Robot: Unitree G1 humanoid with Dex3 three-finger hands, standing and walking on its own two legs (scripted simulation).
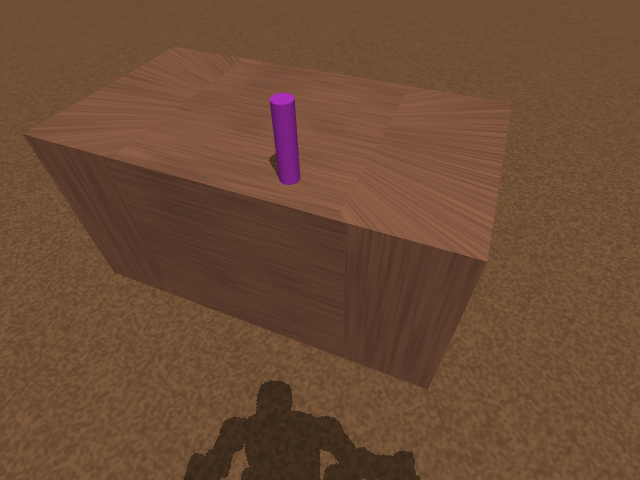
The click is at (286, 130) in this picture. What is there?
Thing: slim round
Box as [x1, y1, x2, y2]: [270, 93, 299, 184]
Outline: 277,93 270,97 270,107 279,180 285,184 292,184 298,181 299,179 294,98 292,95 288,93
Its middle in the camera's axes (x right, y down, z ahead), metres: -0.09 -0.23 +0.89
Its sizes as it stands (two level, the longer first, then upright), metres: 0.053 0.053 0.212
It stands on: a support 0.65 m high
